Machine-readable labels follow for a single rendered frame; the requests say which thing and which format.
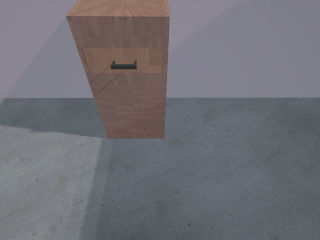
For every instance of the drawer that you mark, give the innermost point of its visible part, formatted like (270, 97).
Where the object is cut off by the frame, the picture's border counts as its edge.
(148, 60)

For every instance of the handle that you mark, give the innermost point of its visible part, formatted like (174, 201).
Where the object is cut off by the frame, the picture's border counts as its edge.
(124, 66)

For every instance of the cabinet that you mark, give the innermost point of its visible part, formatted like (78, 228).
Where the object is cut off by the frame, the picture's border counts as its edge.
(131, 105)

